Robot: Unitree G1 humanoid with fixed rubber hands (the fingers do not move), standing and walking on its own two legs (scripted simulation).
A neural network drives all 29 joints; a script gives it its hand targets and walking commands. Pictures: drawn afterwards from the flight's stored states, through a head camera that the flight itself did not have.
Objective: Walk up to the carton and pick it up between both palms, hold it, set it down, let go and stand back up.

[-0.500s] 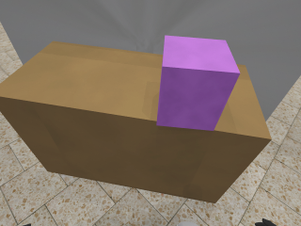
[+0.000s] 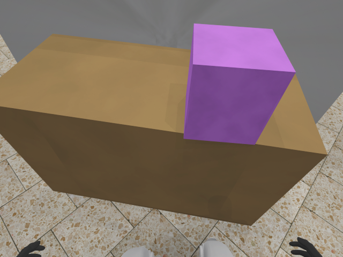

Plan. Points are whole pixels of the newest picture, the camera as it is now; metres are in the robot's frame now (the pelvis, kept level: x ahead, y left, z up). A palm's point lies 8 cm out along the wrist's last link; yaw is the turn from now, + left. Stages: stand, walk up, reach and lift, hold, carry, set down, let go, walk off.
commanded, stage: walk up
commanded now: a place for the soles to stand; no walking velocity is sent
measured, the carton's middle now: (225, 86) +0.55 -0.12 +0.11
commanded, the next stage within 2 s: none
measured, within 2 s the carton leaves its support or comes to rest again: neither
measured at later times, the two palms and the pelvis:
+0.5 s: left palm out of the picture +0.13 +0.30 -0.05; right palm out of the picture +0.10 -0.35 -0.06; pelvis +0.00 -0.03 +0.01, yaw -5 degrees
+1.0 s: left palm (36, 253) +0.15 +0.30 -0.05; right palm out of the picture +0.08 -0.35 -0.05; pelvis +0.00 -0.02 +0.02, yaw -7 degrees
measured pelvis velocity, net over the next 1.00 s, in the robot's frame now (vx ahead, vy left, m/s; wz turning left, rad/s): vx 0.00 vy -0.02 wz -0.12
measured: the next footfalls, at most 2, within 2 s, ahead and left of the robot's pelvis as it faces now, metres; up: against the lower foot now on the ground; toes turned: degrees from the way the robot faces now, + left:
right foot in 0.44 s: +0.14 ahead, -0.15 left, +0.00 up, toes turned -4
right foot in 1.00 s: +0.12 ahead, -0.16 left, +0.00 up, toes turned -5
